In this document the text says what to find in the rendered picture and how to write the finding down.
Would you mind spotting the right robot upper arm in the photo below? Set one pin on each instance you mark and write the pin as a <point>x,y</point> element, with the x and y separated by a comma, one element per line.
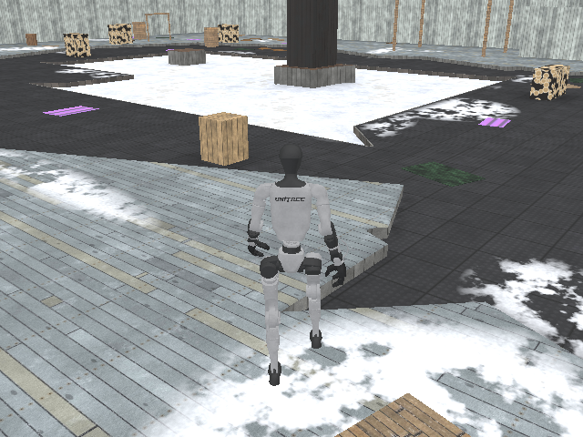
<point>323,208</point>

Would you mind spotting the robot left forearm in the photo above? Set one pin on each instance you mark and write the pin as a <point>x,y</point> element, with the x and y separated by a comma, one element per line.
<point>253,236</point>

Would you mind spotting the robot right thigh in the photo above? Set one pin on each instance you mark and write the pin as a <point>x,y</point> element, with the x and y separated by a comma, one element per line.
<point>312,264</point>

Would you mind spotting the robot right forearm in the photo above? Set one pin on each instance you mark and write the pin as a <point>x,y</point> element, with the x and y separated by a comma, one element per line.
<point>334,248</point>

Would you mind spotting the left robot upper arm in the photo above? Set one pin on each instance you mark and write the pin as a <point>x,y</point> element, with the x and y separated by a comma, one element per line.
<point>258,206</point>

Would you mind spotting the left robot hand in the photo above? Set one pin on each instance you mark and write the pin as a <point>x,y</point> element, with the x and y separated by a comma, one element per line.
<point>255,252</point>

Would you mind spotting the right robot hand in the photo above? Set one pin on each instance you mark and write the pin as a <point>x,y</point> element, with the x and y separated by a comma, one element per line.
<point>340,274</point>

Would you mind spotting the right robot shin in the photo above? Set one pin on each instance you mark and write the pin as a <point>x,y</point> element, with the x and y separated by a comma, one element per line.
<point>315,311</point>

